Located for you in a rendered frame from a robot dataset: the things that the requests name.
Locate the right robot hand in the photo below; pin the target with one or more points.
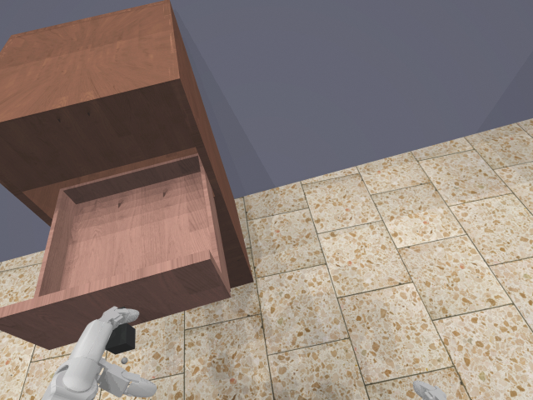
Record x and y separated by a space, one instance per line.
428 392

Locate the handle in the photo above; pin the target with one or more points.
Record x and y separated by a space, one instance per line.
122 339

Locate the robot left forearm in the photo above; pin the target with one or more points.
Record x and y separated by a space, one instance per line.
75 379

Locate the left robot hand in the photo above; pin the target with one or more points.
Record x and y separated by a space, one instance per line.
92 343

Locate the cabinet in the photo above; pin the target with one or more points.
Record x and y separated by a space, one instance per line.
104 95

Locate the drawer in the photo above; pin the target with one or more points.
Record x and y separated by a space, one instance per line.
147 239

